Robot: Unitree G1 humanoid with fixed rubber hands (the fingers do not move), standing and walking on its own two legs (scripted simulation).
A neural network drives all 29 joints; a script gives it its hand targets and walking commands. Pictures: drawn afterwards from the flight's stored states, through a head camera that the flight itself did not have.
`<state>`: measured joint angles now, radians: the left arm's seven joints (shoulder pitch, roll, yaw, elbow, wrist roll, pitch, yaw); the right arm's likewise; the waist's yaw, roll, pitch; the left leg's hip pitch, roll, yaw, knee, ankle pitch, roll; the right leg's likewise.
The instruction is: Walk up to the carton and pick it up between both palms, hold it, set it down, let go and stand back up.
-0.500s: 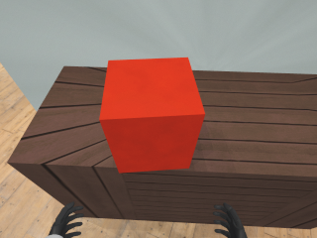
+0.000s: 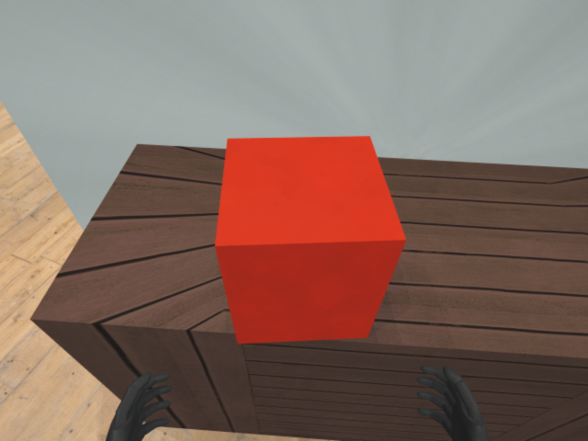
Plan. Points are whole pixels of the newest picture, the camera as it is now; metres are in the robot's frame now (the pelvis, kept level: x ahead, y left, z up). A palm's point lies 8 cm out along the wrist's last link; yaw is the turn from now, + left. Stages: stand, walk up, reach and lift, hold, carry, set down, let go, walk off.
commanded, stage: reach and lift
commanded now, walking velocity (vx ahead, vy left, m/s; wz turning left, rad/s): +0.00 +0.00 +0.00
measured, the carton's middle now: (301, 243) +0.39 +0.01 +0.05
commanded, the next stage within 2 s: none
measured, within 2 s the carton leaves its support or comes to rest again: neither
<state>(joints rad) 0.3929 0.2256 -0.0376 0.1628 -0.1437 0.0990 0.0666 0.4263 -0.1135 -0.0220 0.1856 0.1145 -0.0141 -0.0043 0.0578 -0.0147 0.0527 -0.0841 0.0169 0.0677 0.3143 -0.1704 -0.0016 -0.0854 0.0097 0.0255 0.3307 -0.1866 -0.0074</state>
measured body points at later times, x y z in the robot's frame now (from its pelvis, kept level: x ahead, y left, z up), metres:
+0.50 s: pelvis +0.00 +0.00 +0.00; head -0.01 +0.00 +0.45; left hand +0.18 +0.22 +0.01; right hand +0.20 -0.19 +0.01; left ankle +0.00 +0.12 -0.75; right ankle +0.00 -0.12 -0.75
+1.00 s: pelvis +0.00 -0.01 +0.00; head +0.01 -0.01 +0.45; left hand +0.26 +0.22 +0.07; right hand +0.28 -0.20 +0.06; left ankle +0.00 +0.12 -0.75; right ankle +0.00 -0.12 -0.75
